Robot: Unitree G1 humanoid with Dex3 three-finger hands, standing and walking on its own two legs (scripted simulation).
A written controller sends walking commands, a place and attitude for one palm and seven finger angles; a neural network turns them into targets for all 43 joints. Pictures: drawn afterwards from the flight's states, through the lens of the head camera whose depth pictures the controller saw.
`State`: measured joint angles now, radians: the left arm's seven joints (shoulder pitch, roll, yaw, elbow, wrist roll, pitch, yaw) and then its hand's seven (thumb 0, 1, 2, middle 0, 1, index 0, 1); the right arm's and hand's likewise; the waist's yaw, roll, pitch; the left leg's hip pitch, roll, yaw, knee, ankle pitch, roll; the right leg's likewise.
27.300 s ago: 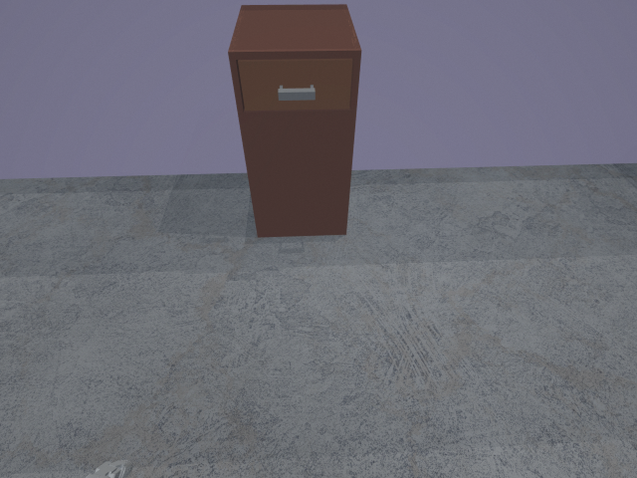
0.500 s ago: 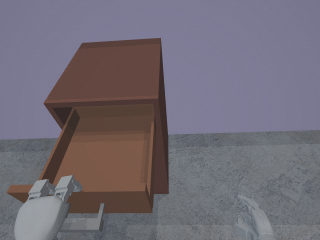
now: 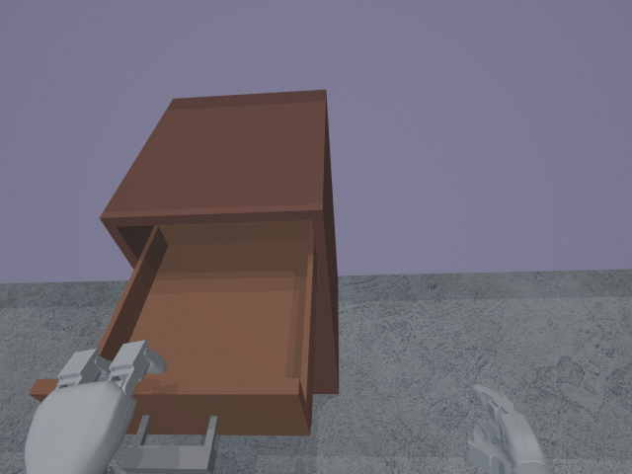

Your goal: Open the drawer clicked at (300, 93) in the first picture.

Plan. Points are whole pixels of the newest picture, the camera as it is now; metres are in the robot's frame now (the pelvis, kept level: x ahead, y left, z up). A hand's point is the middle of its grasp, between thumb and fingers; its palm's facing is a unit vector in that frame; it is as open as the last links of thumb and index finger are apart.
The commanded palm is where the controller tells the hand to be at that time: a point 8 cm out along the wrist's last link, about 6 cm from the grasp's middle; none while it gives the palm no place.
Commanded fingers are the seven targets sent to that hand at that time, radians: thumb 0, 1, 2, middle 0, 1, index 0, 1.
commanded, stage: lift the hand off the handle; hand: left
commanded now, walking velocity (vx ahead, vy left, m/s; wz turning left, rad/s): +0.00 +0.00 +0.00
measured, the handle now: (174, 441) +0.16 +0.23 -0.07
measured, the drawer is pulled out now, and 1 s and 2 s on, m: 0.30 0.30 0.30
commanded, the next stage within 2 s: draw the hand back to the body in 0.32 s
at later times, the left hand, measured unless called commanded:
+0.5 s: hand (115, 435) +0.13 +0.23 +0.08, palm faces +0.04 -0.14 -0.99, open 13.9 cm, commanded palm +0.10 +0.23 +0.14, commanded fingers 0.00 -0.50 0.30 -0.30 -1.20 -0.30 -1.20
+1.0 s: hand (83, 411) +0.14 +0.25 +0.11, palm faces +0.07 -0.08 -0.99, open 13.9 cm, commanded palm +0.11 +0.25 +0.16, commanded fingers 0.00 -0.50 0.30 -0.30 -1.20 -0.30 -1.20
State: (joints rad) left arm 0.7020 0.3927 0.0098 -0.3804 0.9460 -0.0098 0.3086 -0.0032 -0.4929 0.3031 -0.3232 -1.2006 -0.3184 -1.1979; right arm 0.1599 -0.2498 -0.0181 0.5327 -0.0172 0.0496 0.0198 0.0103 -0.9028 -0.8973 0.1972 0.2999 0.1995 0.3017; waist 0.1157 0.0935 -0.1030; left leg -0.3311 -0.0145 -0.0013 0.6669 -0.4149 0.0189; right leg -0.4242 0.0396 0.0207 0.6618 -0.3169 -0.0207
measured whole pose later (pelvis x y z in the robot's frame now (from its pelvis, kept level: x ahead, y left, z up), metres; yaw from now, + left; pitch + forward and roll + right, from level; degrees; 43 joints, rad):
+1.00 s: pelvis -0.01 +0.00 +0.01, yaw +0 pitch +0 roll -1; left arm 0.66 0.48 0.08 -0.48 0.89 0.00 0.18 0.00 -0.49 0.30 -0.33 -1.20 -0.32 -1.20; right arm 0.16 -0.26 0.00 0.52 0.00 0.07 0.01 0.01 -0.90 -0.90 0.20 0.30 0.20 0.30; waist 0.13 0.10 -0.05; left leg -0.20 -0.01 -0.01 0.55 -0.35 0.02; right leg -0.28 0.04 0.02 0.51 -0.24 -0.02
